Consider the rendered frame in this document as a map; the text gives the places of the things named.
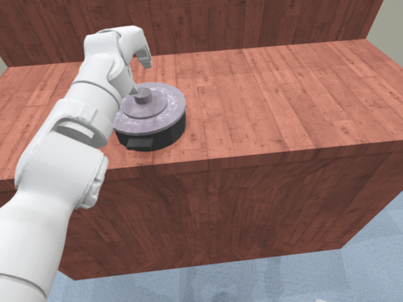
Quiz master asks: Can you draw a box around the pot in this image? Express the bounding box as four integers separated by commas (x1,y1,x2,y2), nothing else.
115,112,186,152

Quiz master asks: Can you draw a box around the table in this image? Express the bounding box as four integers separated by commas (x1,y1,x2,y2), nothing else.
0,0,403,281

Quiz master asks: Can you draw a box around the left robot forearm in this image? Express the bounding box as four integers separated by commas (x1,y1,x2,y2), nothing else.
14,29,133,189

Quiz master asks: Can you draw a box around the left robot hand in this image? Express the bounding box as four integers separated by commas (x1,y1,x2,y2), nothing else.
95,26,152,95

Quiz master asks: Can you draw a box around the knob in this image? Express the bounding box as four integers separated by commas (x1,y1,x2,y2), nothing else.
133,87,152,104

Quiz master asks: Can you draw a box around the left robot upper arm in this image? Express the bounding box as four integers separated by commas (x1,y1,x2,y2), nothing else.
0,130,108,302

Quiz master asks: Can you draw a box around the lid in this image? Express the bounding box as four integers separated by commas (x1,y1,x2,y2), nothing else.
112,82,186,136

